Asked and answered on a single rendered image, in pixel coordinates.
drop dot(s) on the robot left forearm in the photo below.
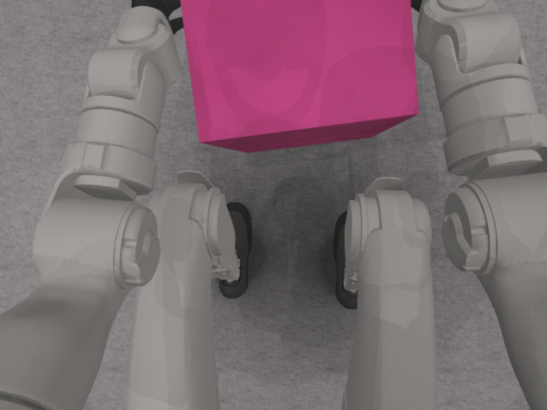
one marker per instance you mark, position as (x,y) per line
(112,157)

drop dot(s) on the left robot foot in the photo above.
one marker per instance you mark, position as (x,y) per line
(243,241)

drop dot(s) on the left robot hand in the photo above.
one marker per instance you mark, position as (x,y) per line
(165,6)

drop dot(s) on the robot right forearm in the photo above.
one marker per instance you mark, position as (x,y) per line
(484,89)

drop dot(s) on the right robot shin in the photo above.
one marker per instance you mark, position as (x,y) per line
(422,217)

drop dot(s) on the carton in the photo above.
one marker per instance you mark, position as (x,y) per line
(276,74)

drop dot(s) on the left robot upper arm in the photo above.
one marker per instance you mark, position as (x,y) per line
(89,253)

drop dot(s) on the right robot upper arm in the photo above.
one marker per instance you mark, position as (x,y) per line
(497,228)

